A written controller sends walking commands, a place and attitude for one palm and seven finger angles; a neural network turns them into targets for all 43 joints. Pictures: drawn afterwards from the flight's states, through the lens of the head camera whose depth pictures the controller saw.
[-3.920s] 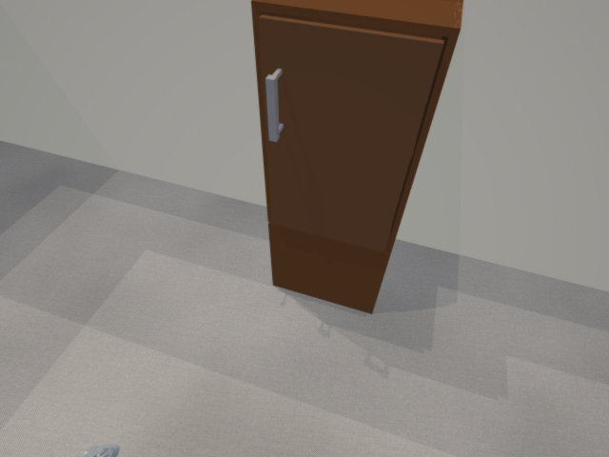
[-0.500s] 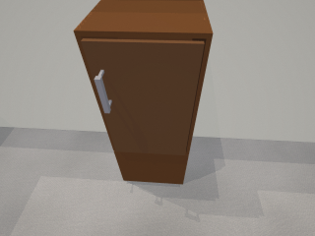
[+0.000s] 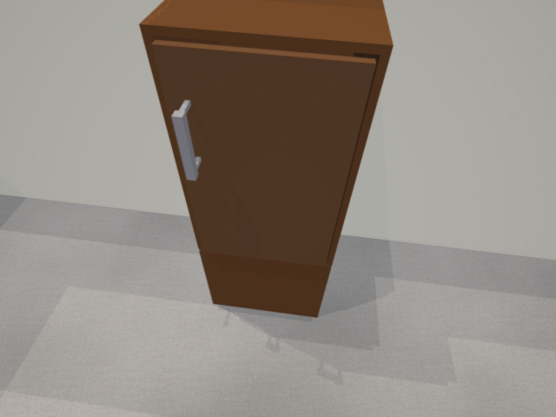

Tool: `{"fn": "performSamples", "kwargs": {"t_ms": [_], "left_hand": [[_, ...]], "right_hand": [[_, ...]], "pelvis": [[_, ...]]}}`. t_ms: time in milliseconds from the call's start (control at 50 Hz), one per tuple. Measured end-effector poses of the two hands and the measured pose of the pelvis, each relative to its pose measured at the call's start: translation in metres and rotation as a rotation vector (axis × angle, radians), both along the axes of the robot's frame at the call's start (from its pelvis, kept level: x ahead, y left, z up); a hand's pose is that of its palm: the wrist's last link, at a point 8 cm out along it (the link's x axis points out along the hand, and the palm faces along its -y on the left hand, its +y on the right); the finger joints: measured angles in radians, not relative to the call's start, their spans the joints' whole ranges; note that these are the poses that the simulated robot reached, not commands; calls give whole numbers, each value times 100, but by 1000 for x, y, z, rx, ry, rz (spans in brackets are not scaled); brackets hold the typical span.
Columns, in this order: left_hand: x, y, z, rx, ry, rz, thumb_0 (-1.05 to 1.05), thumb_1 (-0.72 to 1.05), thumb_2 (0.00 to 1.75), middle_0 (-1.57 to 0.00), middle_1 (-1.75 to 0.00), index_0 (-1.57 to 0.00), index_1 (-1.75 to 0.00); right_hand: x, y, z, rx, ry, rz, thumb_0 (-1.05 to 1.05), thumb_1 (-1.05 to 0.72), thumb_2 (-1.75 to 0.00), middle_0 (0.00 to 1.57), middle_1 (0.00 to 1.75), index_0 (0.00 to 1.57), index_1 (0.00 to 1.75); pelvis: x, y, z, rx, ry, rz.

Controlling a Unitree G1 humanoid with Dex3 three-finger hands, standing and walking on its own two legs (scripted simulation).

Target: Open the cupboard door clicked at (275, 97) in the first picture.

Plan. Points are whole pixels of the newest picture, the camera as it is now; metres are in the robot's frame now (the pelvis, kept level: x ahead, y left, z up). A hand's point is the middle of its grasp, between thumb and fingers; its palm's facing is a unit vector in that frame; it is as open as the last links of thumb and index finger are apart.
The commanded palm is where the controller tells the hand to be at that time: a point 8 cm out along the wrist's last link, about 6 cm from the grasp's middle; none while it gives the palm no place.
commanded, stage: come to a stop and stand still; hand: left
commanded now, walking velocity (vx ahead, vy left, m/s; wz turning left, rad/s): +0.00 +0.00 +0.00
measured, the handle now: (189, 141) +0.57 +0.20 +0.07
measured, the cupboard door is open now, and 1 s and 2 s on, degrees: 0 0 0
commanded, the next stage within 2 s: look again from close up in 0.66 s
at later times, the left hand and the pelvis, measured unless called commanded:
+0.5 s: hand out of the picture -0.03 +0.23 -0.15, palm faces +0.02 -0.96 -0.28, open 7.4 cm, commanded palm none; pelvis -0.05 +0.01 +0.02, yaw +0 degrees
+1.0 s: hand out of the picture -0.06 +0.18 -0.16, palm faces +0.01 -0.99 -0.16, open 7.4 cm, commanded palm none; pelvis -0.06 +0.02 +0.02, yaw -1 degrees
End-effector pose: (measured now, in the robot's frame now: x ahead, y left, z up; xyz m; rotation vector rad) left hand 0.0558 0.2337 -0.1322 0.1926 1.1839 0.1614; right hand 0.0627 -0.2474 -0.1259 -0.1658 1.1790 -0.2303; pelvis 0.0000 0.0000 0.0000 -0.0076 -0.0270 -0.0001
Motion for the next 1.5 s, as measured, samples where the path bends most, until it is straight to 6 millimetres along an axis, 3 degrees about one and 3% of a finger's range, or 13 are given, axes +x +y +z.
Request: {"fn": "performSamples", "kwargs": {"t_ms": [120, 240, 340, 480, 600, 720, 820, 1040, 1300, 1500], "left_hand": [[-17, 3, 7, -21, -21, 4, 0, 91, 90, -20, -30, -20, -30], [-41, 17, 16, 2, -22, 1, 0, 90, 90, -20, -30, -20, -30], [-64, 31, 21, 30, 10, 6, 0, 91, 90, -20, -30, -20, -30], [-94, 40, 21, 45, 82, 16, 0, 91, 90, -20, -30, -20, -30], [-111, 35, 17, 27, 141, 15, 0, 91, 90, -20, -30, -20, -30], [-118, 23, 11, -7, 170, 12, 0, 91, 90, -20, -30, -20, -30], [-118, 12, 7, -36, 171, 9, 0, 91, 90, -20, -30, -20, -30], [-122, -6, 2, -85, 171, 19, 0, 91, 90, -20, -30, -20, -30], [-145, -3, 3, -86, 244, 46, 0, 91, 90, -20, -30, -20, -30], [-144, 1, 5, -84, 273, 54, 0, 91, 90, -20, -30, -20, -30]], "right_hand": [[22, 4, 23, -9, -133, 67, 1, -90, -90, 20, 30, 20, 30], [12, 5, 32, -8, -158, 98, 1, -90, -90, 20, 30, 20, 30], [-20, 1, 28, -8, -94, 93, 1, -90, -90, 20, 30, 20, 30], [-84, -5, 17, -10, 65, 49, 1, -90, -90, 20, 30, 20, 30], [-132, -1, 12, 0, 186, 4, 1, -90, -90, 20, 30, 20, 30], [-156, 12, 10, 24, 243, -24, 1, -90, -90, 20, 30, 20, 30], [-156, 27, 7, 51, 241, -32, 1, -90, -90, 20, 30, 20, 30], [-131, 56, 3, 100, 178, -23, 1, -91, -90, 20, 30, 20, 30], [-131, 58, 4, 94, 200, -35, 1, -91, -90, 20, 30, 20, 30], [-128, 57, 3, 95, 217, -47, 1, -90, -90, 20, 30, 20, 30]], "pelvis": [[-14, 3, 8, -1, -25, -12], [-32, 4, 15, -1, -33, -11], [-43, 6, 19, -1, -29, -5], [-52, 9, 21, 0, -23, -3], [-56, 12, 21, 1, -18, -6], [-57, 14, 21, 2, -18, -9], [-58, 16, 21, 2, -20, -11], [-57, 21, 21, -1, -17, -15], [-53, 25, 21, 0, -4, -17], [-41, 27, 21, -2, 3, -43]]}}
